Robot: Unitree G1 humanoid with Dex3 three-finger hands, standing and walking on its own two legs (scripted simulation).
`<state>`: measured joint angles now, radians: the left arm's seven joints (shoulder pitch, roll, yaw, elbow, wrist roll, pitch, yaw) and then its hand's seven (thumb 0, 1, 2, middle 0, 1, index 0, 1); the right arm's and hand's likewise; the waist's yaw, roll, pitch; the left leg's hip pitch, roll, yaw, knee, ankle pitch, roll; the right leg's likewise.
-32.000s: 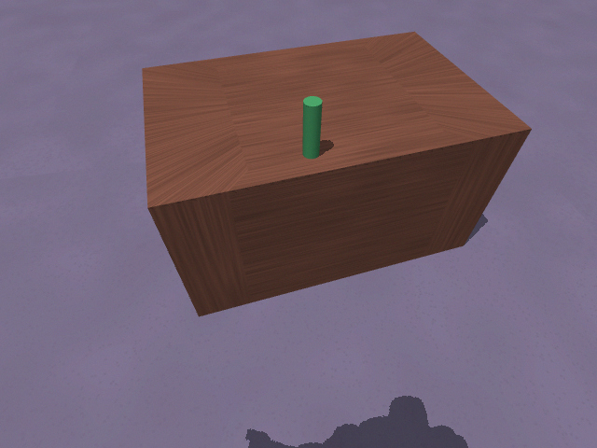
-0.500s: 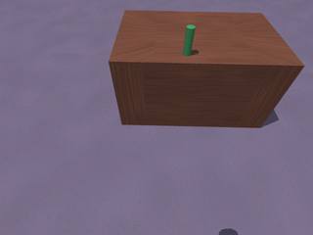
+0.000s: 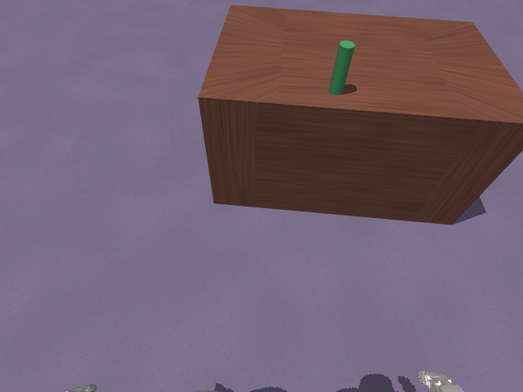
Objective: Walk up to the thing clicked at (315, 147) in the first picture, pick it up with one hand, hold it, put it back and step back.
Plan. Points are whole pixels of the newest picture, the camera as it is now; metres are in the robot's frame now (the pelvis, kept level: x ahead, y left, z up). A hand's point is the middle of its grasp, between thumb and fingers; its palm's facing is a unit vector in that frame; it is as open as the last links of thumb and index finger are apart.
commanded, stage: step back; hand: right
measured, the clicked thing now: (341, 69) +1.03 -0.21 -0.09
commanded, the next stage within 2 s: stand in 0.14 s
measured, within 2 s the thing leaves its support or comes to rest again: neither
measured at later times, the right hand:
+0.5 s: hand out of the picture +0.08 -0.25 -0.14, palm faces +0.01 +0.94 -0.33, open 7.4 cm
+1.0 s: hand out of the picture +0.06 -0.25 -0.15, palm faces +0.00 +0.95 -0.33, open 7.4 cm
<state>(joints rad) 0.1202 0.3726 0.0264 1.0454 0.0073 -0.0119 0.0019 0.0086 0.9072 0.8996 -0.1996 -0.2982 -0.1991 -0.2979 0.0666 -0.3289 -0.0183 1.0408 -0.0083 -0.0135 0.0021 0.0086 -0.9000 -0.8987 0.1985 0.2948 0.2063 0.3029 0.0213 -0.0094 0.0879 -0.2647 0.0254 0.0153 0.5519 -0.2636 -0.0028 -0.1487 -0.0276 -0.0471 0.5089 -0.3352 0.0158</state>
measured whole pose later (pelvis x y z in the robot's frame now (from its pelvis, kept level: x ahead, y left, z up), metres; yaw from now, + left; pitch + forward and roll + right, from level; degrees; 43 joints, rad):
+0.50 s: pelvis +0.00 +0.00 +0.01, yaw -1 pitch -2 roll +0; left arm 0.09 0.34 0.00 1.14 0.01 -0.02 0.00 0.01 0.91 0.90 -0.20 -0.30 -0.20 -0.30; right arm 0.07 -0.34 -0.01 1.14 0.00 -0.02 0.01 0.01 -0.90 -0.90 0.20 0.29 0.21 0.30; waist -0.01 0.00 0.06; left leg -0.15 0.01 0.04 0.33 -0.15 0.00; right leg -0.05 -0.04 -0.03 0.30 -0.22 0.03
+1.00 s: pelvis +0.00 +0.00 +0.01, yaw -1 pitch -1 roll +0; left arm 0.11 0.34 0.00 1.14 0.01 -0.01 0.00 0.01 0.91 0.90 -0.20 -0.30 -0.20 -0.30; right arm 0.10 -0.35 0.00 1.16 -0.01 -0.02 0.01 0.01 -0.90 -0.90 0.20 0.29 0.21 0.30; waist -0.01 0.00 0.05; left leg -0.16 0.02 0.04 0.32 -0.14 0.00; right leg -0.06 -0.03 -0.03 0.30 -0.22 0.02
